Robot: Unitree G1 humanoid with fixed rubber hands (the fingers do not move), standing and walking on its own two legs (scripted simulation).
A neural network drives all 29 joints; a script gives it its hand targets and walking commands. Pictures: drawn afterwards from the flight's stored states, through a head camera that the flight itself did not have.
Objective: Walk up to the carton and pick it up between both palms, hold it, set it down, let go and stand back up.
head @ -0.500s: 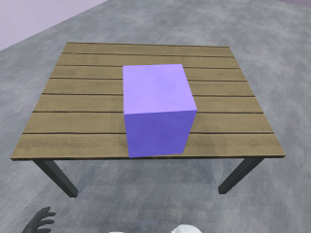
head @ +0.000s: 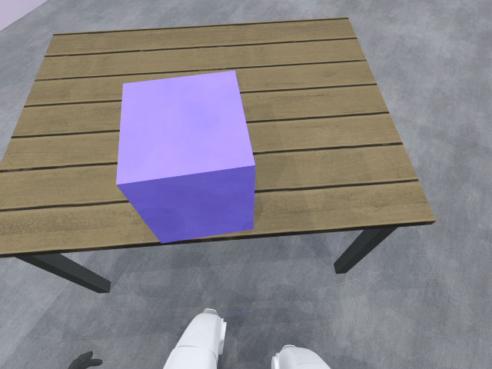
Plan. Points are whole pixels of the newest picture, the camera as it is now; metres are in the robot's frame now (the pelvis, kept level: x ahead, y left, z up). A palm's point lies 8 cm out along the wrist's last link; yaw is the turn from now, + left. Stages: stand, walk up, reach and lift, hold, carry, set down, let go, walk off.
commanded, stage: walk up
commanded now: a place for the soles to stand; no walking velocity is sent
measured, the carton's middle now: (195, 164) +0.47 +0.13 -0.03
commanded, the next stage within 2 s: none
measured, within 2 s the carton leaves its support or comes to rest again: neither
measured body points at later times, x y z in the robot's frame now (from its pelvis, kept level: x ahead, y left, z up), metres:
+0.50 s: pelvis +0.01 +0.01 +0.00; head +0.08 -0.01 +0.44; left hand +0.12 +0.32 -0.09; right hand +0.10 -0.28 -0.14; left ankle +0.04 +0.16 -0.66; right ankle +0.03 -0.07 -0.70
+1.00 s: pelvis -0.03 +0.06 -0.01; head +0.03 +0.07 +0.44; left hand +0.06 +0.39 -0.11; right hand +0.10 -0.23 -0.12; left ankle -0.01 +0.19 -0.70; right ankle +0.01 -0.04 -0.70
